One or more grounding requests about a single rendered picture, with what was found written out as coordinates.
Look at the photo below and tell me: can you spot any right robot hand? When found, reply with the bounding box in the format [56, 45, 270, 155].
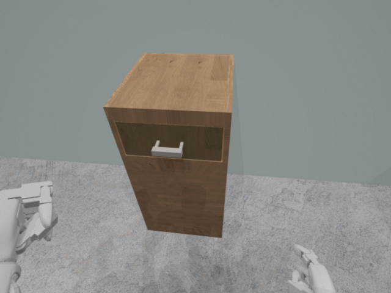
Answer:
[288, 244, 336, 293]

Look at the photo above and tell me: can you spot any left robot hand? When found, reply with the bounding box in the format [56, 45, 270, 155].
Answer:
[0, 181, 58, 262]

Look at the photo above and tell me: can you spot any cabinet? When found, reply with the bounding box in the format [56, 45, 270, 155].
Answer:
[103, 53, 234, 238]

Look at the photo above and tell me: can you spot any left robot forearm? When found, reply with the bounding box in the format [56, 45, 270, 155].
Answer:
[0, 262, 21, 293]

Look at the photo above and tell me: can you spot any handle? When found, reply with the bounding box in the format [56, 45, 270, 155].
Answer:
[151, 140, 184, 158]

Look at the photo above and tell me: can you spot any drawer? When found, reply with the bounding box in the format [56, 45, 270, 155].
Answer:
[115, 121, 224, 161]

